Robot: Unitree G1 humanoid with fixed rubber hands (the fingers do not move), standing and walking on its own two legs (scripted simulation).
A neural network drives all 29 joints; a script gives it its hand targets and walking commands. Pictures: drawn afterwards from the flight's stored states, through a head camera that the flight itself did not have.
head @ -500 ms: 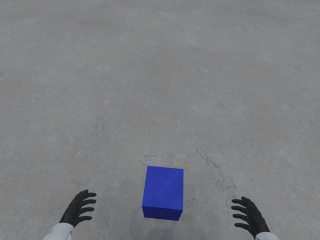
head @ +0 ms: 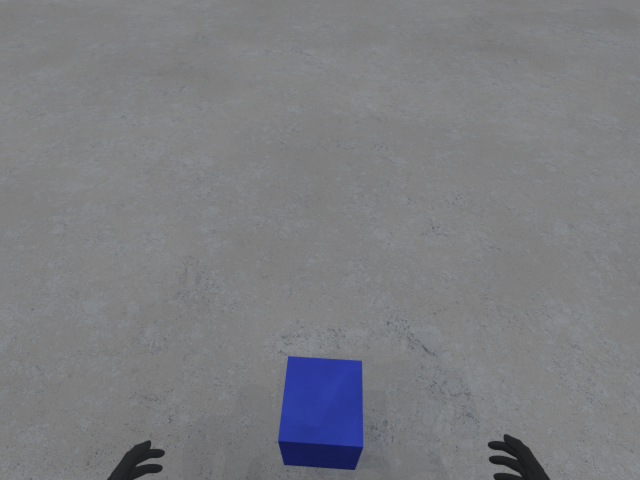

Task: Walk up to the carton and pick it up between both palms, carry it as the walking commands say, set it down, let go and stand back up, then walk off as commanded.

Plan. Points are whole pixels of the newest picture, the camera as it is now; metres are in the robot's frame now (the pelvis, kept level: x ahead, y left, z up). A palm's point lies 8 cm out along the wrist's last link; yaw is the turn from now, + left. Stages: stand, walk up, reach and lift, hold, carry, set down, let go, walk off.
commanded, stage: stand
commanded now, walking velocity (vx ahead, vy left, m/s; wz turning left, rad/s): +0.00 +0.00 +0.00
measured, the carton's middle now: (322, 414) +0.40 +0.01 -0.65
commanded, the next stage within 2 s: walk off in 1.66 s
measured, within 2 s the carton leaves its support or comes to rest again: neither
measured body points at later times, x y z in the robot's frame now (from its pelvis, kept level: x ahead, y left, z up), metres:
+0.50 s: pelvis +0.03 -0.01 -0.01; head +0.03 -0.01 +0.44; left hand +0.10 +0.25 -0.14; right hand +0.07 -0.28 -0.14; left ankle -0.05 +0.12 -0.74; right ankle -0.03 -0.12 -0.74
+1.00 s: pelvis +0.01 -0.01 +0.00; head +0.01 -0.01 +0.45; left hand +0.01 +0.24 -0.15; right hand -0.03 -0.25 -0.16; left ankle -0.05 +0.12 -0.74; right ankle -0.03 -0.12 -0.74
